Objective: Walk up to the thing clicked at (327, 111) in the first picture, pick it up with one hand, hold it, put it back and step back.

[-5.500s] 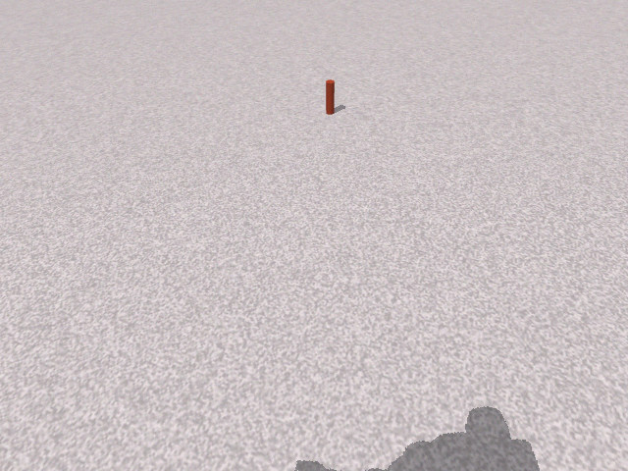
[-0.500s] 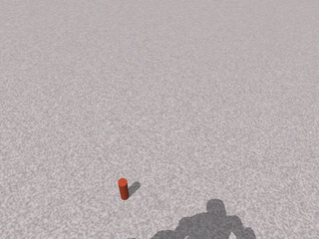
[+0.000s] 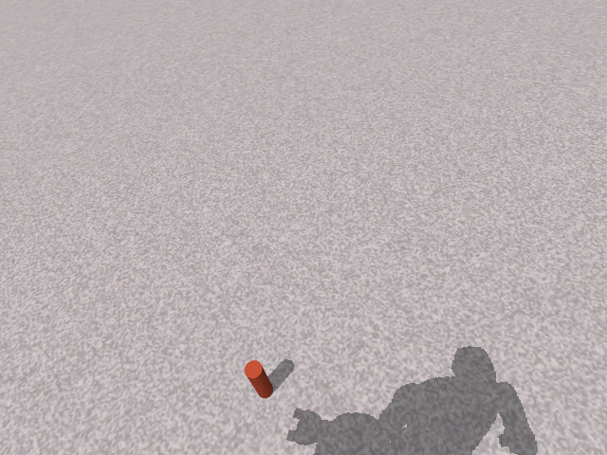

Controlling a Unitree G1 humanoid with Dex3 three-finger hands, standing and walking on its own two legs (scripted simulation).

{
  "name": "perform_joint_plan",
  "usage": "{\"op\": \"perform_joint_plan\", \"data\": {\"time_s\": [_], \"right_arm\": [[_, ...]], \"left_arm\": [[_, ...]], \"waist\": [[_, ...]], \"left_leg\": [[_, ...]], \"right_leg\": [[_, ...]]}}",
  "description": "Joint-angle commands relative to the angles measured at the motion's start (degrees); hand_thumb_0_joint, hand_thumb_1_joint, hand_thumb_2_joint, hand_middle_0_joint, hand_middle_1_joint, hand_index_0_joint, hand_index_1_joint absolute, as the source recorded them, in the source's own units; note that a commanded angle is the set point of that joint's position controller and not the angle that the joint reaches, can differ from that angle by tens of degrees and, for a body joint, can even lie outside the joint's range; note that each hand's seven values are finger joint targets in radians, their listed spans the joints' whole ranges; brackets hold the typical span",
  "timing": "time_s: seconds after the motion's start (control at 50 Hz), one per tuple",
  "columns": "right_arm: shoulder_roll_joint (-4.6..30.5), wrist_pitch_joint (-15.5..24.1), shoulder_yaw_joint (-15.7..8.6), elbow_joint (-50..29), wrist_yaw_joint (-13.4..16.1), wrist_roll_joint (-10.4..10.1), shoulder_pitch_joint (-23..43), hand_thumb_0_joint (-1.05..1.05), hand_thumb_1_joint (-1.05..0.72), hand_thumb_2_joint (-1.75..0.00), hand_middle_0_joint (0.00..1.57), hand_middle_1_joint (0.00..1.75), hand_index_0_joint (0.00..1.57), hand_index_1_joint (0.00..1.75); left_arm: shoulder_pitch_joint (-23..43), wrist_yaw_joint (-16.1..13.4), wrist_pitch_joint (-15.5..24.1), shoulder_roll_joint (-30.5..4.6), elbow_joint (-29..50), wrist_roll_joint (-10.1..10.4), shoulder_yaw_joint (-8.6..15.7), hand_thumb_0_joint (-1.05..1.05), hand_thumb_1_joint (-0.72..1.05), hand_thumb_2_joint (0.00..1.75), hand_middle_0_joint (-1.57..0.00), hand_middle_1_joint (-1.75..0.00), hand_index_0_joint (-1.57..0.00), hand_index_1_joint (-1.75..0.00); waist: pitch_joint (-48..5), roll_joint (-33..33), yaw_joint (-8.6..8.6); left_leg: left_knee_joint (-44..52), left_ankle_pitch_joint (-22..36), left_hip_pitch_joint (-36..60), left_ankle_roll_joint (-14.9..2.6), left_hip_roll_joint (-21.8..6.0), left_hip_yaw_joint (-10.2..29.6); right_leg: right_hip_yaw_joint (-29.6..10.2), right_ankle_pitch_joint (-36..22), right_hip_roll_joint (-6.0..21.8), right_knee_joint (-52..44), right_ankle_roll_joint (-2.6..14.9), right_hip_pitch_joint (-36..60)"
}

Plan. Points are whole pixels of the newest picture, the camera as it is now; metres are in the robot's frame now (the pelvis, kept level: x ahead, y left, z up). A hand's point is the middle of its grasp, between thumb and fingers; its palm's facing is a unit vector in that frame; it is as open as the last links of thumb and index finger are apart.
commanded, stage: walk up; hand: left
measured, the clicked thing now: (259, 380) +0.43 +0.23 -0.66
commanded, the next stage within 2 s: stand in 1.78 s
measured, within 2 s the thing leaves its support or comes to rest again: neither
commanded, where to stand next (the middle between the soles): +0.10 +0.01 m, yaw +1 degrees
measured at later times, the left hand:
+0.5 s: hand out of the picture +0.06 +0.28 -0.16, palm faces +0.01 -0.95 -0.32, open 7.4 cm
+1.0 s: hand out of the picture +0.13 +0.26 -0.14, palm faces +0.01 -0.94 -0.33, open 7.4 cm
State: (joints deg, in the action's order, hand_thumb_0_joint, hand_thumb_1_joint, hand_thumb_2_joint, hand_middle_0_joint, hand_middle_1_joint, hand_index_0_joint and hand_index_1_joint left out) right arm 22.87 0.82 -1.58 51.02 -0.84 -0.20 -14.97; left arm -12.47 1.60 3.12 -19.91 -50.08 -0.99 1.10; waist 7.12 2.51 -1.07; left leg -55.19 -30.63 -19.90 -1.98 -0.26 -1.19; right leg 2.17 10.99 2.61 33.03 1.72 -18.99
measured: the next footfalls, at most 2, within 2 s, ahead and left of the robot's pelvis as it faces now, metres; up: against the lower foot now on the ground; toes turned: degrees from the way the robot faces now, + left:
left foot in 0.18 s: +0.10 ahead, +0.14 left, +0.00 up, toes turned +2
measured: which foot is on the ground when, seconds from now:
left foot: up 0.00-0.16, down 0.18-1.00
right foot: down 0.00-1.00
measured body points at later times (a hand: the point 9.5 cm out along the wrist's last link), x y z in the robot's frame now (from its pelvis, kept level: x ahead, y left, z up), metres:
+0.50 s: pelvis +0.03 +0.02 +0.01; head +0.03 +0.03 +0.45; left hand +0.06 +0.32 -0.13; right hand +0.11 -0.29 -0.11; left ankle +0.07 +0.14 -0.73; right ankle +0.05 -0.12 -0.73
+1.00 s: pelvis +0.05 +0.01 +0.02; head +0.05 +0.01 +0.47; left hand +0.13 +0.31 -0.11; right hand +0.15 -0.30 -0.11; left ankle +0.07 +0.14 -0.73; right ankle +0.05 -0.12 -0.73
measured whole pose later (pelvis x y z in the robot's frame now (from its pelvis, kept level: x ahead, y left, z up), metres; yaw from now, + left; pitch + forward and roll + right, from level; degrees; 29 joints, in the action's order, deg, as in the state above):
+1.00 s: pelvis +0.05 +0.01 +0.02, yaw +1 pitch -3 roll +0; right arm 20.7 0.9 -0.4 65.5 -0.3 0.3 -4.7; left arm -4.5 0.9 0.9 -19.6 -65.1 -0.4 0.4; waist 2.5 0.4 -0.3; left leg -20.6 -9.4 -8.4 1.3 -2.2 -1.1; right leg 1.5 11.2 1.0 20.1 -0.7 -6.2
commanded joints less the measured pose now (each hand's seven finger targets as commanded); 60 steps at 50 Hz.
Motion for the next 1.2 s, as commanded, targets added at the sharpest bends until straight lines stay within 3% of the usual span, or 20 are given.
{"op": "perform_joint_plan", "data": {"time_s": [0.0,0.08,0.12,0.16,0.18,0.2,0.22,0.24,0.28,0.32,0.36,0.4,0.44,0.54,0.62,0.7,0.8,0.96,1.08,1.18], "right_arm": [[10.49,1.26,-3.00,-0.75,0.69,0.61,-5.39,0.00,-0.90,-0.90,0.20,0.30,0.20,0.30],[8.86,1.90,-2.67,1.10,0.88,0.74,-3.68,0.00,-0.90,-0.90,0.20,0.30,0.20,0.30],[8.90,2.05,-3.12,3.04,1.19,1.08,-4.68,0.00,-0.90,-0.90,0.20,0.30,0.20,0.30],[11.10,2.26,-3.64,3.17,1.52,1.82,-3.68,0.00,-0.90,-0.90,0.20,0.30,0.20,0.30],[13.65,2.57,-3.82,2.47,1.69,2.30,-1.53,0.00,-0.90,-0.90,0.20,0.30,0.20,0.30],[17.06,2.80,-3.90,1.02,1.66,1.77,3.41,0.00,-0.90,-0.90,0.20,0.30,0.20,0.30],[17.76,2.35,-4.05,0.66,1.54,1.54,7.59,0.00,-0.90,-0.90,0.20,0.30,0.20,0.30],[15.95,2.26,-3.40,0.55,1.55,1.65,9.18,0.00,-0.90,-0.90,0.20,0.30,0.20,0.30],[12.57,2.59,-2.05,1.49,1.45,1.72,8.99,0.00,-0.90,-0.90,0.20,0.30,0.20,0.30],[12.78,2.72,-2.14,2.42,1.00,1.20,8.43,0.00,-0.90,-0.90,0.20,0.30,0.20,0.30],[11.70,2.38,-1.48,2.83,0.92,0.83,7.69,0.00,-0.90,-0.90,0.20,0.30,0.20,0.30],[11.02,2.10,-1.38,4.00,1.00,0.53,7.34,0.00,-0.90,-0.90,0.20,0.30,0.20,0.30],[11.73,1.94,-1.42,4.60,1.06,0.61,9.60,0.00,-0.90,-0.90,0.20,0.30,0.20,0.30],[10.68,1.99,-0.90,6.50,0.93,0.32,10.02,0.00,-0.90,-0.90,0.20,0.30,0.20,0.30],[10.29,1.97,-1.03,8.08,1.04,0.02,10.39,0.00,-0.90,-0.90,0.20,0.30,0.20,0.30],[10.02,1.69,-0.98,9.26,1.05,0.21,11.56,0.00,-0.90,-0.90,0.20,0.30,0.20,0.30],[9.77,1.62,-0.89,10.22,1.13,0.44,12.81,0.00,-0.90,-0.90,0.20,0.30,0.20,0.30],[9.48,1.60,-0.68,11.02,1.29,0.57,13.56,0.00,-0.90,-0.90,0.20,0.30,0.20,0.30],[9.49,1.56,-0.66,11.54,1.30,0.78,13.07,0.00,-0.90,-0.90,0.20,0.30,0.20,0.30],[9.57,1.77,-0.62,11.58,1.31,0.82,12.63,0.00,-0.90,-0.90,0.20,0.30,0.20,0.30]], "left_arm": [[-1.93,-1.72,0.21,-16.50,2.75,0.02,4.45,0.00,0.90,0.90,-0.20,-0.30,-0.20,-0.30],[1.15,-1.61,-0.71,-15.74,2.93,-0.14,4.06,0.00,0.90,0.90,-0.20,-0.30,-0.20,-0.30],[4.52,-1.34,-1.76,-15.10,2.84,0.56,3.60,0.00,0.90,0.90,-0.20,-0.30,-0.20,-0.30],[5.41,-1.19,-2.55,-12.00,2.67,1.01,2.20,0.00,0.90,0.90,-0.20,-0.30,-0.20,-0.30],[3.88,-1.10,-3.00,-9.97,2.15,1.39,1.66,0.00,0.90,0.90,-0.20,-0.30,-0.20,-0.30],[2.36,-1.16,-3.56,-11.61,0.38,1.53,2.09,0.00,0.90,0.90,-0.20,-0.30,-0.20,-0.30],[1.56,-1.34,-3.77,-14.55,-1.76,1.30,3.48,0.00,0.90,0.90,-0.20,-0.30,-0.20,-0.30],[0.03,-1.08,-3.57,-14.38,-2.77,1.23,3.56,0.00,0.90,0.90,-0.20,-0.30,-0.20,-0.30],[-0.29,-0.70,-2.98,-12.70,-4.84,1.32,3.06,0.00,0.90,0.90,-0.20,-0.30,-0.20,-0.30],[-0.15,-0.97,-2.40,-12.49,-5.92,1.08,2.80,0.00,0.90,0.90,-0.20,-0.30,-0.20,-0.30],[0.95,-1.58,-1.75,-13.01,-6.55,0.62,2.64,0.00,0.90,0.90,-0.20,-0.30,-0.20,-0.30],[4.90,-1.34,-1.55,-13.59,-6.62,0.65,2.00,0.00,0.90,0.90,-0.20,-0.30,-0.20,-0.30],[5.34,-1.07,-1.69,-13.10,-7.77,1.04,1.62,0.00,0.90,0.90,-0.20,-0.30,-0.20,-0.30],[6.56,-1.07,-1.05,-13.59,-10.02,0.83,1.31,0.00,0.90,0.90,-0.20,-0.30,-0.20,-0.30],[7.15,-1.36,-0.63,-13.21,-11.23,0.97,1.20,0.00,0.90,0.90,-0.20,-0.30,-0.20,-0.30],[8.34,-1.52,-0.97,-12.80,-11.60,1.06,1.19,0.00,0.90,0.90,-0.20,-0.30,-0.20,-0.30],[8.73,-1.74,-1.04,-12.49,-12.30,0.96,1.34,0.00,0.90,0.90,-0.20,-0.30,-0.20,-0.30],[9.63,-1.83,-1.41,-12.25,-12.39,0.83,1.54,0.00,0.90,0.90,-0.20,-0.30,-0.20,-0.30],[11.23,-1.67,-1.70,-12.08,-12.28,0.64,1.50,0.00,0.90,0.90,-0.20,-0.30,-0.20,-0.30],[11.07,-1.54,-1.76,-11.87,-12.21,0.51,1.58,0.00,0.90,0.90,-0.20,-0.30,-0.20,-0.30]], "waist": [[-6.51,-13.60,-0.08],[-7.26,-13.69,0.11],[-7.30,-10.95,1.97],[-5.95,-5.21,2.76],[-4.96,2.79,1.45],[-2.68,8.12,0.56],[0.93,6.62,-0.23],[1.40,4.83,-1.76],[-1.78,4.85,-1.62],[-6.31,6.25,-1.22],[-9.16,5.56,-0.82],[-8.98,3.28,1.07],[-6.52,3.22,0.47],[-5.77,-2.76,1.33],[-8.84,-5.83,1.64],[-7.85,-5.86,1.32],[-9.76,-4.63,0.94],[-9.77,-2.75,0.69],[-7.86,-2.41,1.14],[-9.07,-2.37,1.20]], "left_leg": [[4.31,5.21,-6.04,1.25,-1.16,0.92],[17.15,11.10,2.54,2.08,-0.97,-0.81],[22.85,19.36,10.78,1.43,-0.13,-1.97],[27.29,18.77,14.35,0.24,-3.24,3.82],[35.62,6.86,10.25,-1.47,-10.42,16.09],[45.03,-12.11,-2.90,-6.37,-18.34,27.21],[46.65,-15.59,-11.91,-9.30,-19.84,27.49],[44.73,-13.04,-13.20,-8.34,-17.35,22.83],[39.28,0.87,-4.91,-4.21,-11.03,13.83],[34.78,10.55,1.50,-2.49,-9.96,11.43],[32.46,16.49,2.74,-1.71,-9.56,9.66],[35.05,8.89,4.30,-0.37,-7.09,8.38],[36.41,6.28,5.01,-0.24,-7.57,9.45],[34.48,14.52,7.84,-0.26,-6.50,7.29],[32.65,26.47,12.76,-0.02,-6.57,5.76],[34.40,25.51,13.60,0.35,-6.57,5.38],[35.42,30.00,14.36,0.47,-7.24,5.06],[36.91,31.06,13.62,0.73,-7.43,4.46],[38.95,25.48,11.84,0.98,-7.12,4.90],[39.10,25.45,12.59,0.87,-7.24,4.70]], "right_leg": [[-13.26,-2.10,10.60,-14.19,10.38,8.04],[-9.12,-4.63,10.27,-10.39,9.64,2.86],[-7.95,6.11,9.64,-8.08,7.35,-4.57],[-7.69,16.88,7.81,-6.41,3.70,-11.82],[-5.68,20.57,3.73,-1.28,1.58,-12.09],[-2.21,18.79,-0.78,7.91,-0.21,-4.53],[-3.73,17.38,0.57,13.58,-0.44,2.31],[-4.24,15.41,1.22,11.48,-0.15,5.19],[-3.16,9.16,0.38,1.64,-0.01,4.61],[-2.25,5.00,-0.37,-5.29,0.02,7.29],[-4.98,1.87,1.54,-8.37,0.17,11.27],[-7.41,5.25,2.96,-9.04,0.68,8.01],[-6.59,7.68,2.50,-10.09,0.28,6.07],[-8.20,4.10,4.33,-14.86,0.60,5.60],[-7.38,-5.36,5.09,-15.54,0.21,7.68],[-7.20,-2.96,5.25,-16.70,-0.17,6.98],[-6.12,-7.66,4.94,-16.44,-0.50,10.47],[-5.60,-9.41,4.88,-16.68,-0.71,13.38],[-6.04,-4.41,4.45,-17.59,-0.68,12.69],[-6.04,-4.98,4.44,-17.54,-0.66,13.38]]}}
